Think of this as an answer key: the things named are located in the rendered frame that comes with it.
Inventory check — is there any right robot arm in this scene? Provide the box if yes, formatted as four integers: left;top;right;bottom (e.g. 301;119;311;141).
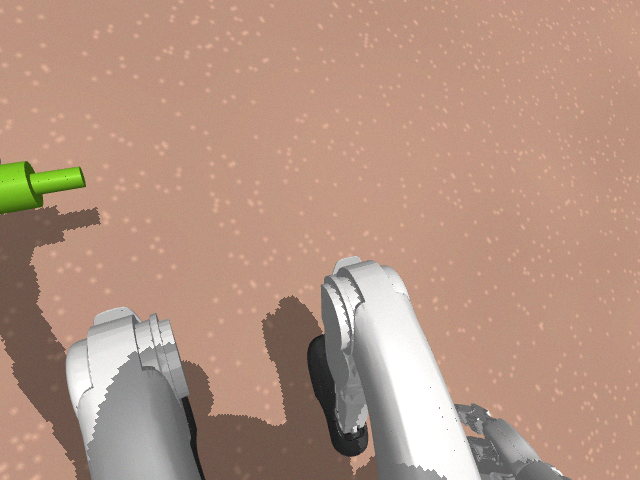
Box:
515;462;572;480

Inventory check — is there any right robot foot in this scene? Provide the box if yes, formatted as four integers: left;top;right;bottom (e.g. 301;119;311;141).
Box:
307;334;368;457

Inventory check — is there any left robot foot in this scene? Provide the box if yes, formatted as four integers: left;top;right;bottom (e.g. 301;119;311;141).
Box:
181;396;205;480

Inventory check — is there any bottle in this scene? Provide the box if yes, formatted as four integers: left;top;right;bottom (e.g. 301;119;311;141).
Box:
0;161;86;214

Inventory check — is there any right robot hand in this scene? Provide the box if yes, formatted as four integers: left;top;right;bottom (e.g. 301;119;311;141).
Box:
454;403;543;480

